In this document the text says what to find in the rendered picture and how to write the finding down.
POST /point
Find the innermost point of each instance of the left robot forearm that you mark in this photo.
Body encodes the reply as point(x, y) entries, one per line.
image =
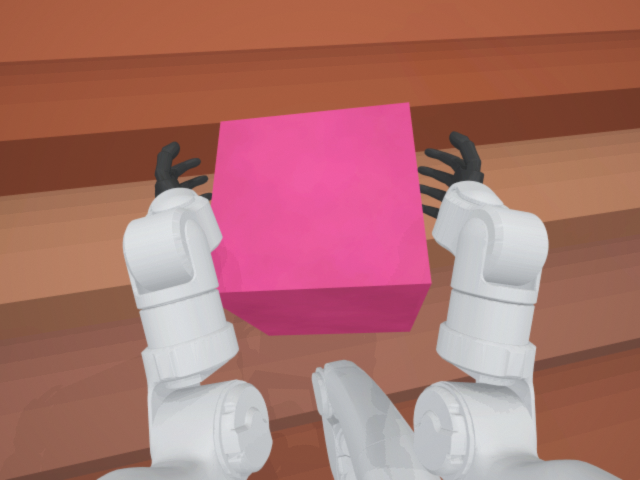
point(169, 262)

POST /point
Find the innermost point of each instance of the robot left hand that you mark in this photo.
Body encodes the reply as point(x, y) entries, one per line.
point(167, 176)

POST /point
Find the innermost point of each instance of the right robot shin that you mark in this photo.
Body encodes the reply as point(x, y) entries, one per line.
point(338, 454)

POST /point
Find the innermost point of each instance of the robot right hand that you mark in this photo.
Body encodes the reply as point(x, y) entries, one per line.
point(466, 169)

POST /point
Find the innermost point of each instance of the carton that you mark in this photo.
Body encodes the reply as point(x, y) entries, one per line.
point(322, 222)

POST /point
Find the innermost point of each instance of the right robot thigh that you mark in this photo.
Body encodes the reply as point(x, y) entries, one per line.
point(379, 440)

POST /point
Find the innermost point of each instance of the robot left upper arm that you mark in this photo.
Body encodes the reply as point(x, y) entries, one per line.
point(217, 431)

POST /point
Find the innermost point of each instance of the robot right upper arm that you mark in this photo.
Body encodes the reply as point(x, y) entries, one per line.
point(479, 431)

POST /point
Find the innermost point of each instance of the right robot forearm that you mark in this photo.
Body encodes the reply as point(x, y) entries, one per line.
point(499, 256)

